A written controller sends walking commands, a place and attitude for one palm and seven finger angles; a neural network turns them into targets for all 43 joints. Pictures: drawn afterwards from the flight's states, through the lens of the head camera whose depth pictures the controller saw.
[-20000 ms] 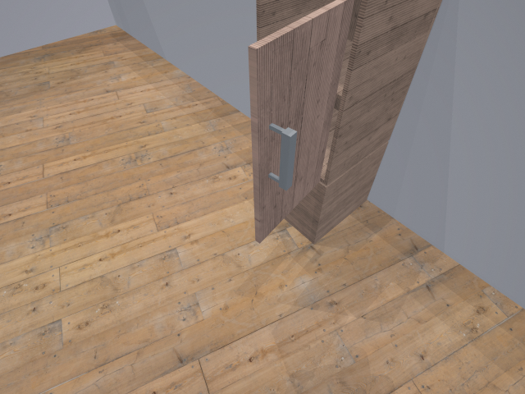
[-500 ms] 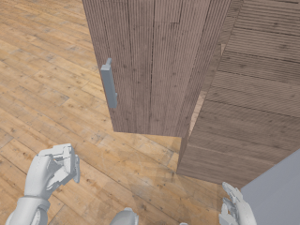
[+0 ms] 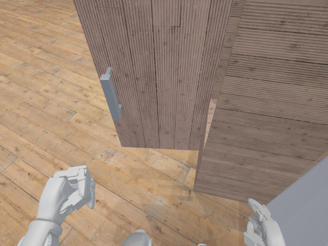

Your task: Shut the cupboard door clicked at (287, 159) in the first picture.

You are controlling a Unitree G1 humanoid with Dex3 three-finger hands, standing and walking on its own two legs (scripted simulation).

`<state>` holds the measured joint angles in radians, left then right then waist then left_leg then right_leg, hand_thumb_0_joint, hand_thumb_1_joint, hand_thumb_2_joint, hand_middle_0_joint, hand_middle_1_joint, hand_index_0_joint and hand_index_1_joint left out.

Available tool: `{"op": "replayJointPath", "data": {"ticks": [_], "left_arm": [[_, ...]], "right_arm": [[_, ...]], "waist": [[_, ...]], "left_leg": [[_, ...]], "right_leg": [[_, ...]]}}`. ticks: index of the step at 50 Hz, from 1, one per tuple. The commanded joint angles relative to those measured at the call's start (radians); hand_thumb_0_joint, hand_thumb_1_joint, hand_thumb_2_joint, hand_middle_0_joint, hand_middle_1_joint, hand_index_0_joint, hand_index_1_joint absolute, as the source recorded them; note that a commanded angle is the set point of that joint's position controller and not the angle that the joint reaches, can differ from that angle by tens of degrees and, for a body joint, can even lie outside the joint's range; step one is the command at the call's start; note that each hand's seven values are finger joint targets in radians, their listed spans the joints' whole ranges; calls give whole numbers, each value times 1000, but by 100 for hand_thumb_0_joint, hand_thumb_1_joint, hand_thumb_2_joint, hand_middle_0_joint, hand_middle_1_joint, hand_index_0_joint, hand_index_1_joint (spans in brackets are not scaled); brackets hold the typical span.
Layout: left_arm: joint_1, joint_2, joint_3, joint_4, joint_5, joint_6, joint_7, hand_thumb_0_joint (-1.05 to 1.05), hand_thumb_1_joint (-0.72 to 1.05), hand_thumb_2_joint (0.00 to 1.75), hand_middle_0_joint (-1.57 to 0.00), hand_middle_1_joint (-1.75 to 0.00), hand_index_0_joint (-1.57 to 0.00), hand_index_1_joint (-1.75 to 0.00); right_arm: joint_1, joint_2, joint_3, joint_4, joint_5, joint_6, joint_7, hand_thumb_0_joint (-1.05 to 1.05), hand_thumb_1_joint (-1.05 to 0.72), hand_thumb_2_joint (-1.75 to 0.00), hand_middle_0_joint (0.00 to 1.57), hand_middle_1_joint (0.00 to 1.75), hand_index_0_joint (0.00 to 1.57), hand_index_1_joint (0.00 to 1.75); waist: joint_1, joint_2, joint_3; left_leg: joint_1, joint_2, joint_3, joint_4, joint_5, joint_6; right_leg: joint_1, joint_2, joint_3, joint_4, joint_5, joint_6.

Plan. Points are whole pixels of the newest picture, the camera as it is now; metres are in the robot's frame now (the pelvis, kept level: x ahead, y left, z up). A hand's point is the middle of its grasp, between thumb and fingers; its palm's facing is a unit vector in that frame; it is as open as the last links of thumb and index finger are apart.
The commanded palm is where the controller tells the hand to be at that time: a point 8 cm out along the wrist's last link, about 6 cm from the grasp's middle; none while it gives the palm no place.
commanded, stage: bring the fist close to the handle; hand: left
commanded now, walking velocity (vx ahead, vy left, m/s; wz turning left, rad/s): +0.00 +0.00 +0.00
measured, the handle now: (113, 94) +0.52 +0.19 +0.07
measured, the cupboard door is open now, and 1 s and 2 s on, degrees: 99 99 93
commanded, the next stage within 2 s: push the door shut along its arc in 1.36 s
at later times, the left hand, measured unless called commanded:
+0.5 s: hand (104, 151) +0.31 +0.16 +0.08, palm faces -0.01 -1.00 -0.01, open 3.1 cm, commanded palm +0.29 +0.22 +0.07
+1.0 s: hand (122, 121) +0.42 +0.14 +0.07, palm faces -0.01 -1.00 +0.00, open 3.1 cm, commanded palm +0.39 +0.20 +0.07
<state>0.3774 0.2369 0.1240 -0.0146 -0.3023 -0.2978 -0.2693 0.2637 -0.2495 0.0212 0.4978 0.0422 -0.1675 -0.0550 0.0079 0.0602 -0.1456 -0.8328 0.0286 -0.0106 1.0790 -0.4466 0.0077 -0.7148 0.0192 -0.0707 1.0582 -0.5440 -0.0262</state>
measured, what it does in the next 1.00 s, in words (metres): stands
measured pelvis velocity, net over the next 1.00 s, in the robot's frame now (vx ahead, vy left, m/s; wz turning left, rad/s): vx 0.00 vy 0.00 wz -0.02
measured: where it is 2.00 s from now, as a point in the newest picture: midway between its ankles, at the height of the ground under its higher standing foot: outside the picture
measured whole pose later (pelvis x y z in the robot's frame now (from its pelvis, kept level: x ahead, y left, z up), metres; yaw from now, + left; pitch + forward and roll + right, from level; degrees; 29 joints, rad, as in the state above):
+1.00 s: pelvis +0.00 +0.00 +0.00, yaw -1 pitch +15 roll -1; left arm -0.50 0.25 0.20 0.77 -0.18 -0.34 -0.13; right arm 0.30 -0.26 0.01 0.64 0.03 -0.07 -0.02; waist -0.06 0.04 -0.14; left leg -0.89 0.03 0.02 1.04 -0.42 0.01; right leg -0.80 0.02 -0.04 1.05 -0.52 -0.03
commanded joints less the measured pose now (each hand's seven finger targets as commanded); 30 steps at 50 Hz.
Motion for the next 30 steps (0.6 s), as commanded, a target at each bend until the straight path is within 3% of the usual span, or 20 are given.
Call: {"op": "replayJointPath", "data": {"ticks": [1,4,5,6,7,8,13,15,19,23,25,26,30], "left_arm": [[-268,156,107,-230,-24,-116,28,0,90,90,-130,-150,-130,-150],[-335,121,72,-161,-10,-139,33,0,90,90,-130,-150,-130,-150],[-349,139,82,-140,-6,-133,32,0,90,90,-130,-150,-130,-150],[-346,113,52,-116,-4,-120,20,0,90,90,-130,-150,-130,-150],[-360,124,54,-90,-2,-105,15,0,90,90,-130,-150,-130,-150],[-374,123,45,-83,1,-88,7,0,90,90,-130,-150,-130,-150],[-452,145,68,-51,8,-19,26,0,90,90,-130,-150,-130,-150],[-472,157,99,-37,7,-22,57,0,90,90,-130,-150,-130,-150],[-519,116,84,16,22,-68,104,0,90,90,-130,-150,-130,-150],[-596,96,36,109,61,-83,102,0,90,90,-130,-150,-130,-150],[-642,103,29,134,72,-83,98,0,90,90,-130,-150,-130,-150],[-674,86,12,136,70,-83,94,0,90,90,-130,-150,-130,-150],[-821,138,66,160,62,-99,115,0,90,90,-130,-150,-130,-150]], "right_arm": [[-54,-111,-42,-136,-4,-66,-17,0,-90,-90,20,30,20,30],[-53,-111,-41,-111,-3,-75,-14,0,-90,-90,20,30,20,30],[-48,-116,-43,-103,-1,-74,-15,0,-90,-90,20,30,20,30],[-50,-116,-42,-107,1,-74,-13,0,-90,-90,20,30,20,30],[-43,-121,-44,-104,4,-72,-13,0,-90,-90,20,30,20,30],[-43,-125,-45,-105,5,-71,-13,0,-90,-90,20,30,20,30],[-41,-125,-41,-108,7,-49,-10,0,-90,-90,20,30,20,30],[-40,-125,-41,-106,1,-43,-10,0,-90,-90,20,30,20,30],[-37,-117,-45,-84,0,-35,4,0,-90,-90,20,30,20,30],[-23,-126,-50,-60,-3,-20,15,0,-90,-90,20,30,20,30],[-13,-133,-56,-52,-3,-12,14,0,-90,-90,20,30,20,30],[-17,-131,-55,-55,-2,-11,16,0,-90,-90,20,30,20,30],[-11,-137,-56,-33,-3,-1,8,0,-90,-90,20,30,20,30]], "waist": [[-23,-46,-139],[-32,-16,-135],[-29,-21,-143],[-30,-12,-155],[-30,-35,-161],[-26,-20,-189],[-12,-19,-224],[-2,-49,-227],[-11,-62,-208],[-27,-34,-182],[-34,-56,-201],[-35,-35,-212],[-38,-44,-255]], "left_leg": [[118,-21,-32,-112,127,24],[116,-19,-35,-107,104,23],[120,-17,-38,-109,103,24],[122,-20,-32,-112,98,24],[123,-19,-33,-119,101,25],[134,-20,-31,-122,117,27],[189,-21,-31,-162,178,26],[195,-18,-35,-172,191,24],[211,-18,-29,-182,198,19],[207,-16,-26,-181,183,19],[214,-14,-27,-178,183,23],[226,-15,-25,-180,189,22],[239,-14,-30,-176,184,20]], "right_leg": [[27,3,98,-194,171,8],[-14,6,90,-180,140,2],[-12,9,89,-180,136,1],[-4,4,96,-188,134,4],[7,3,99,-197,138,6],[24,0,102,-197,159,7],[77,-1,79,-198,256,8],[87,6,64,-189,273,6],[64,6,52,-182,294,7],[23,3,52,-179,284,4],[26,3,56,-183,282,4],[27,1,56,-184,291,4],[32,4,59,-183,284,3]]}}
